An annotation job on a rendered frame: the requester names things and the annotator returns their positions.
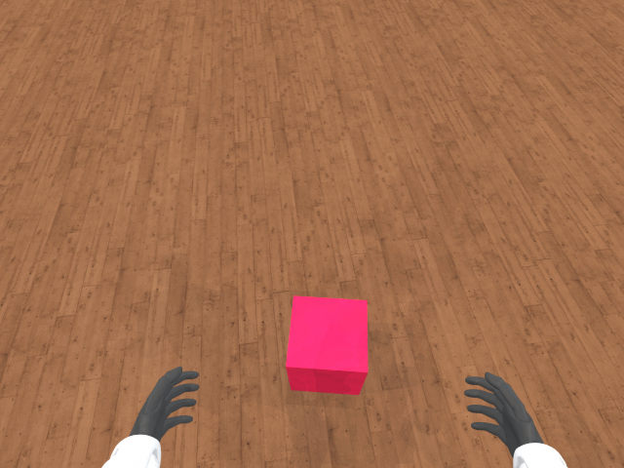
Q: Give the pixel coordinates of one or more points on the robot right hand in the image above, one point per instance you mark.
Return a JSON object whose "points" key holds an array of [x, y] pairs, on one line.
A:
{"points": [[516, 427]]}

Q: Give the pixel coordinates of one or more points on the robot left hand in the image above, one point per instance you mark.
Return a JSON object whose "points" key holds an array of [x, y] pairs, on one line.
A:
{"points": [[152, 419]]}

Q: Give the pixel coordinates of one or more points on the carton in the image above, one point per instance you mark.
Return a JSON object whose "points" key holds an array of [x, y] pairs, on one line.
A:
{"points": [[328, 345]]}

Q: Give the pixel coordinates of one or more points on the left robot forearm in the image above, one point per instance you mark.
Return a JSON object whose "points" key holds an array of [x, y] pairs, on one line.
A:
{"points": [[137, 451]]}

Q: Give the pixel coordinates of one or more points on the right robot forearm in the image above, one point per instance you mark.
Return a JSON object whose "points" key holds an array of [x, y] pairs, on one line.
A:
{"points": [[535, 455]]}

